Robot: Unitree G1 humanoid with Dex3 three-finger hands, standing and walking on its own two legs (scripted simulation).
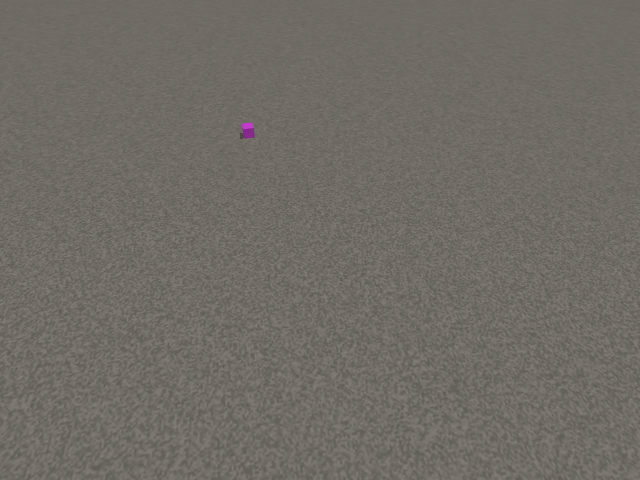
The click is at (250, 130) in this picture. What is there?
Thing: cube
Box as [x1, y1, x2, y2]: [242, 122, 254, 138]
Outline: 252,122 242,124 244,138 254,136
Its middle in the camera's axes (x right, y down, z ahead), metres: -0.40 -0.62 +2.23
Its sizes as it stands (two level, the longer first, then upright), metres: 0.059 0.059 0.059
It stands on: the floor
